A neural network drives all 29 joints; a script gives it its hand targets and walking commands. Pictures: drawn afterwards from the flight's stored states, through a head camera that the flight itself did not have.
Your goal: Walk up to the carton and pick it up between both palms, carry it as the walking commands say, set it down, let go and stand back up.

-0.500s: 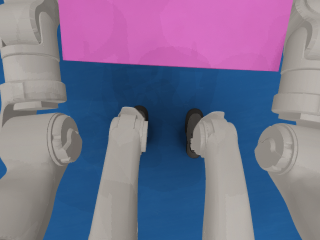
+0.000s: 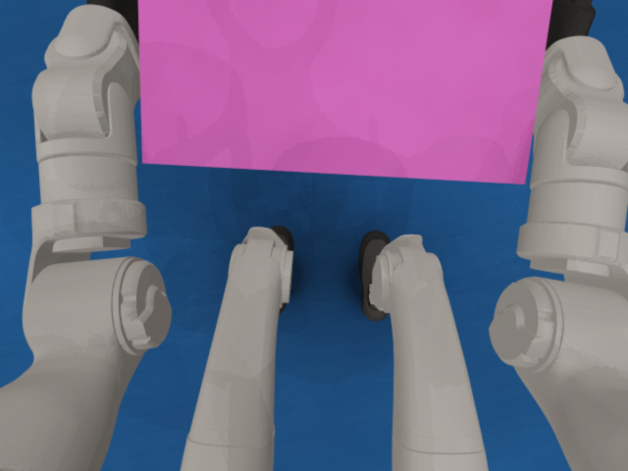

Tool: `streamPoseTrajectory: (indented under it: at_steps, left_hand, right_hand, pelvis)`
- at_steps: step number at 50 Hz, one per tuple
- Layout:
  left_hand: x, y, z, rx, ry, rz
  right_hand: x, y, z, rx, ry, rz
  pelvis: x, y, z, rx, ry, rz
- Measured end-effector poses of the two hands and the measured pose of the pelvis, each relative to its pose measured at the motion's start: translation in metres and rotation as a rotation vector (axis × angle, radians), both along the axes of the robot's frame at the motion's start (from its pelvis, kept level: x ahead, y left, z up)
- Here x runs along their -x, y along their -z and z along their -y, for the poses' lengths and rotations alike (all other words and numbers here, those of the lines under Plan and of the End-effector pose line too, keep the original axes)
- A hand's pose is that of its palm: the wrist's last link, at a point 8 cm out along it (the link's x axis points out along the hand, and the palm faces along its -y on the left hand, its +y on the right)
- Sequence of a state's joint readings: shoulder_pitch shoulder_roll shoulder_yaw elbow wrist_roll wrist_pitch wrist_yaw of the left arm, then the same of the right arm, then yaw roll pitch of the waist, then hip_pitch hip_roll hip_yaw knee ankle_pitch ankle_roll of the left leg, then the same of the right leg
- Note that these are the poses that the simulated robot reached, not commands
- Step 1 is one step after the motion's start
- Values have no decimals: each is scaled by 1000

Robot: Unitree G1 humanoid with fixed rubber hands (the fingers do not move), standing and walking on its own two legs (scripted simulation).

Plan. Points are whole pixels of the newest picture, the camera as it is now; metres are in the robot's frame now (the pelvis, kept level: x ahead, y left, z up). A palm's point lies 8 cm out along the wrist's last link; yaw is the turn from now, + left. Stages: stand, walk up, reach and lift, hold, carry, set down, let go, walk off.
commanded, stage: reach and lift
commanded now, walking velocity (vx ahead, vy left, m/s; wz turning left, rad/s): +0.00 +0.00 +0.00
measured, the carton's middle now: (334, 74) +0.50 +0.02 -0.18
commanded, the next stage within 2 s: none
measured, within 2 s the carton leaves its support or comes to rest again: neither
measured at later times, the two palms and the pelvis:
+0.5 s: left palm out of the picture +0.50 +0.20 -0.01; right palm out of the picture +0.50 -0.19 -0.01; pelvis +0.03 +0.00 +0.05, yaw +0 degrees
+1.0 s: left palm out of the picture +0.48 +0.20 +0.07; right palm out of the picture +0.48 -0.19 +0.07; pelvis +0.12 -0.01 +0.14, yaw +0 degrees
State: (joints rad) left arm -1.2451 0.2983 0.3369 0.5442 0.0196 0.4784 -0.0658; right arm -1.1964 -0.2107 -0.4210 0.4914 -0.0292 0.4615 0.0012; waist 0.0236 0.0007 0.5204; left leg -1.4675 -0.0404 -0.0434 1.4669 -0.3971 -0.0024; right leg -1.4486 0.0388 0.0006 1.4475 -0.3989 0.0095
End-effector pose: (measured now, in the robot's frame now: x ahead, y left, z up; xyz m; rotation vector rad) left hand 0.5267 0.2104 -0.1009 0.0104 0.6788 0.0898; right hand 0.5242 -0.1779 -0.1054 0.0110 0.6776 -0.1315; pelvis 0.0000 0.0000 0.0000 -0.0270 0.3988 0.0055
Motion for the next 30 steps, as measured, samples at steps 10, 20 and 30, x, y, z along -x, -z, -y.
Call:
streamPoseTrajectory:
  at_steps: [10,20,30]
  left_hand:
    - [12,-28,3,4,0,0]
    - [21,-66,6,2,-1,-23]
    - [32,-129,8,32,-18,-58]
  right_hand:
    - [12,-30,3,4,-2,0]
    - [22,-65,6,1,-5,-23]
    - [33,-127,10,-41,18,-59]
  pelvis:
    - [-1,-22,0,-2,-1,31]
    - [-12,-43,1,-3,-2,-23]
    - [-57,-75,3,-8,5,-194]
